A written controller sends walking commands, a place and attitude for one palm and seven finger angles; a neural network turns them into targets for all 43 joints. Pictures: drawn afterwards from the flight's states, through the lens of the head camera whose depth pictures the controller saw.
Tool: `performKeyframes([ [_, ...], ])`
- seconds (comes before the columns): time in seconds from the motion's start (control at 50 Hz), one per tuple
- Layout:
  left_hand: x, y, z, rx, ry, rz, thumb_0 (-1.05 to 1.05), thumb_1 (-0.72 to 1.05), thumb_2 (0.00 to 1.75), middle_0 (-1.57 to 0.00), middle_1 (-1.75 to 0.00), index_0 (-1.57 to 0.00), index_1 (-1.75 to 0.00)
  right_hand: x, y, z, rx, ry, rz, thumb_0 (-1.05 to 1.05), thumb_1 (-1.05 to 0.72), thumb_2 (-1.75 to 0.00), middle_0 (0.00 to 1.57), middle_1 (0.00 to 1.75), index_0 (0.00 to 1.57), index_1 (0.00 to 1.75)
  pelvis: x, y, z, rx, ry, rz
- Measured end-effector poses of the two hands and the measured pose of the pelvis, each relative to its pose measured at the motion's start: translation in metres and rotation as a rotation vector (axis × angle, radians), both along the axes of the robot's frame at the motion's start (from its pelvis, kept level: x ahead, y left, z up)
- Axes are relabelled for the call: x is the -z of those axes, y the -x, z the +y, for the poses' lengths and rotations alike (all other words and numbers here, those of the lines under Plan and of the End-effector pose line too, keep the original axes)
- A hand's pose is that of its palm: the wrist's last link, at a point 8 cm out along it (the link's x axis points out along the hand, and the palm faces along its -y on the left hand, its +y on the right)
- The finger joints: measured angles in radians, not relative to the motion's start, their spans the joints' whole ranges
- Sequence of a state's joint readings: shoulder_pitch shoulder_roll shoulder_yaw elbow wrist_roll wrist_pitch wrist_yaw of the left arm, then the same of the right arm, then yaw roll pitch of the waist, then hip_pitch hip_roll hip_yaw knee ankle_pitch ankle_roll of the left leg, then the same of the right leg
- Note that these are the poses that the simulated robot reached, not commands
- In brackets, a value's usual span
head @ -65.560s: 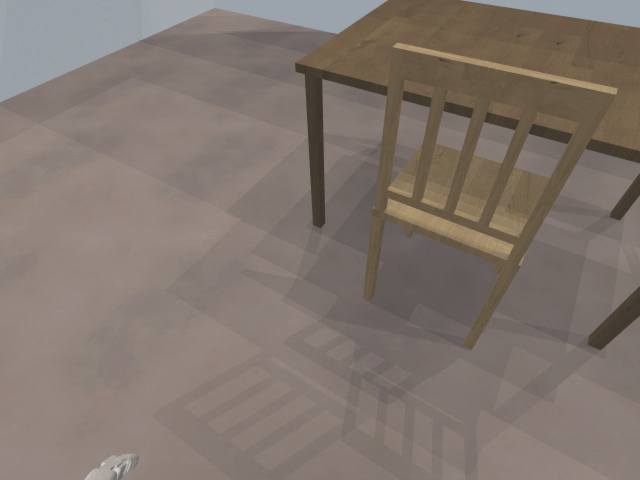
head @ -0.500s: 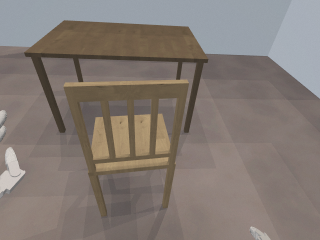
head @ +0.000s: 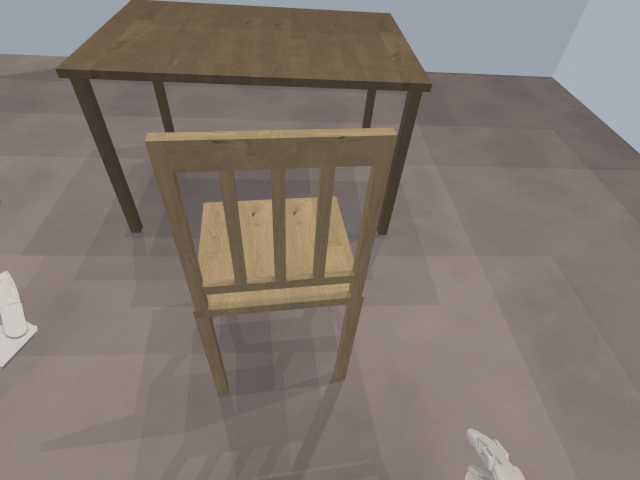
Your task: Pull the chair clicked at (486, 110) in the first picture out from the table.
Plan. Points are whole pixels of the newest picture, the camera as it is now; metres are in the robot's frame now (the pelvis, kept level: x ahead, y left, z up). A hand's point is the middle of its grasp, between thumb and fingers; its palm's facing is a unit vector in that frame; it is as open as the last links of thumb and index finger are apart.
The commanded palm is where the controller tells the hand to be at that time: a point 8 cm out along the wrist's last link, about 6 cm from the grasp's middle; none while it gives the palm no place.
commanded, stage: let the arm hang, fingers relaxed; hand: left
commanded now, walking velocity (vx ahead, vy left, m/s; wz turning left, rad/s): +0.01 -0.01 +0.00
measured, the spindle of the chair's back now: (279, 229) +0.59 +0.10 -0.07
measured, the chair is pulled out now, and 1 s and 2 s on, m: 0.50 0.50 0.50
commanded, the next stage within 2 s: look to check the result in 1.18 s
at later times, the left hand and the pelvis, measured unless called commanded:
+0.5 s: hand out of the picture +0.07 +0.18 -0.17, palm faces +0.04 -0.98 -0.18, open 6.9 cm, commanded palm none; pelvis +0.03 +0.01 +0.00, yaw +1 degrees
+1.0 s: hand out of the picture +0.01 +0.15 -0.17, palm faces +0.00 -0.99 -0.17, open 7.4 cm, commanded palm none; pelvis +0.03 +0.00 +0.01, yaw -1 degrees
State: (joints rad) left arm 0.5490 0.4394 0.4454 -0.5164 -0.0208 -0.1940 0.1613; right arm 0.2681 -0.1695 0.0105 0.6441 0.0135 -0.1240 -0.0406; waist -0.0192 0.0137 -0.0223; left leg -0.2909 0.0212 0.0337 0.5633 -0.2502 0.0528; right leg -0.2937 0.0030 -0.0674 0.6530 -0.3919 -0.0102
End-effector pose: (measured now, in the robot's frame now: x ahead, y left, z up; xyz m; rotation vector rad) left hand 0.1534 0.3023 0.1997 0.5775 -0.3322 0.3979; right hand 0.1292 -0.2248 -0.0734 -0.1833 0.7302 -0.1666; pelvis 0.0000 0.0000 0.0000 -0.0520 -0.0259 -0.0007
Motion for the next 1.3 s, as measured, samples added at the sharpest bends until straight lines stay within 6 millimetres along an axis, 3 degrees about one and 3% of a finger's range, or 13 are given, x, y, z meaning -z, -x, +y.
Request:
performKeyframes([
  [0.06, 0.000, -0.005, 0.003, -0.011, -0.045, 0.023, 0.01, 0.88, 0.90, -0.21, -0.31, -0.21, -0.30, 0.008, -0.008, 0.002, -0.008, -0.019, -0.001, 0.01, -0.90, -0.89, 0.20, 0.30, 0.20, 0.30, 0.004, -0.004, -0.001, 0.012, -0.004, 0.013],
  [0.1, 0.016, -0.013, 0.008, -0.027, -0.030, 0.089, 0.01, 0.89, 0.90, -0.21, -0.31, -0.21, -0.30, 0.015, -0.012, 0.000, -0.018, -0.028, 0.017, 0.01, -0.90, -0.89, 0.20, 0.30, 0.20, 0.30, 0.006, -0.007, 0.001, 0.002, 0.007, 0.021],
  [0.14, 0.064, -0.028, 0.016, -0.054, 0.061, 0.265, 0.00, 0.89, 0.90, -0.21, -0.31, -0.21, -0.30, 0.030, -0.014, -0.002, -0.033, -0.042, 0.071, 0.01, -0.90, -0.89, 0.20, 0.30, 0.20, 0.30, 0.010, -0.011, 0.005, -0.015, 0.007, 0.039],
  [0.18, 0.132, -0.036, 0.018, -0.096, 0.216, 0.489, 0.00, 0.89, 0.90, -0.20, -0.30, -0.20, -0.30, 0.045, -0.011, -0.003, -0.036, -0.041, 0.139, 0.01, -0.90, -0.89, 0.20, 0.29, 0.20, 0.30, 0.016, -0.016, 0.010, -0.028, 0.006, 0.054],
  [0.22, 0.204, -0.031, 0.005, -0.128, 0.372, 0.738, 0.00, 0.90, 0.90, -0.20, -0.30, -0.20, -0.30, 0.055, -0.004, -0.003, -0.036, -0.035, 0.206, 0.01, -0.90, -0.89, 0.20, 0.29, 0.20, 0.30, 0.017, -0.020, 0.013, -0.023, -0.005, 0.056],
  [0.28, 0.290, 0.002, -0.038, -0.112, 0.547, 1.100, 0.01, 0.91, 0.90, -0.19, -0.30, -0.19, -0.30, 0.056, 0.011, -0.001, -0.024, -0.022, 0.296, 0.01, -0.91, -0.89, 0.20, 0.29, 0.20, 0.30, 0.014, -0.025, 0.013, -0.010, -0.021, 0.050],
  [0.34, 0.337, 0.048, -0.088, -0.070, 0.685, 1.363, 0.01, 0.91, 0.90, -0.20, -0.30, -0.19, -0.30, 0.049, 0.031, 0.000, -0.002, -0.002, 0.381, 0.01, -0.91, -0.89, 0.20, 0.29, 0.20, 0.30, 0.008, -0.028, 0.011, -0.003, -0.028, 0.044],
  [0.38, 0.343, 0.058, -0.087, -0.136, 0.749, 1.351, -0.05, 0.99, 0.89, -0.21, -0.30, -0.21, -0.30, 0.046, 0.044, 0.000, 0.005, 0.013, 0.443, 0.01, -0.91, -0.89, 0.20, 0.29, 0.20, 0.30, 0.005, -0.028, 0.008, -0.014, -0.026, 0.042],
  [0.44, 0.345, 0.073, -0.078, -0.153, 0.712, 1.419, -0.07, 1.03, 0.89, -0.21, -0.30, -0.21, -0.30, 0.045, 0.062, -0.002, 0.025, 0.018, 0.517, 0.01, -0.91, -0.89, 0.20, 0.29, 0.20, 0.30, 0.000, -0.028, 0.006, -0.018, -0.024, 0.037],
  [0.6, 0.332, 0.119, -0.054, -0.262, 0.613, 1.586, -0.02, 0.95, 0.90, -0.21, -0.30, -0.20, -0.30, 0.062, 0.093, 0.005, 0.076, -0.054, 0.597, 0.01, -0.91, -0.89, 0.20, 0.29, 0.20, 0.30, -0.005, -0.028, 0.009, -0.007, -0.030, 0.014],
  [0.72, 0.326, 0.139, -0.054, -0.303, 0.596, 1.624, 0.00, 0.92, 0.90, -0.20, -0.30, -0.20, -0.30, 0.070, 0.109, 0.012, 0.075, -0.100, 0.639, 0.01, -0.91, -0.89, 0.20, 0.29, 0.20, 0.30, -0.006, -0.026, 0.008, 0.002, -0.038, 0.004],
  [1.04, 0.338, 0.147, -0.104, -0.225, 0.671, 1.670, 0.00, 0.90, 0.90, -0.20, -0.30, -0.20, -0.30, 0.070, 0.135, 0.018, 0.115, -0.131, 0.692, 0.00, -0.91, -0.89, 0.20, 0.29, 0.20, 0.30, -0.008, -0.025, 0.000, 0.018, -0.046, 0.000],
  [1.3, 0.339, 0.155, -0.110, -0.241, 0.682, 1.697, 0.00, 0.90, 0.90, -0.20, -0.30, -0.20, -0.30, 0.069, 0.147, 0.021, 0.137, -0.143, 0.728, 0.00, -0.91, -0.89, 0.19, 0.29, 0.20, 0.30, -0.008, -0.027, -0.005, 0.019, -0.045, 0.005],
])
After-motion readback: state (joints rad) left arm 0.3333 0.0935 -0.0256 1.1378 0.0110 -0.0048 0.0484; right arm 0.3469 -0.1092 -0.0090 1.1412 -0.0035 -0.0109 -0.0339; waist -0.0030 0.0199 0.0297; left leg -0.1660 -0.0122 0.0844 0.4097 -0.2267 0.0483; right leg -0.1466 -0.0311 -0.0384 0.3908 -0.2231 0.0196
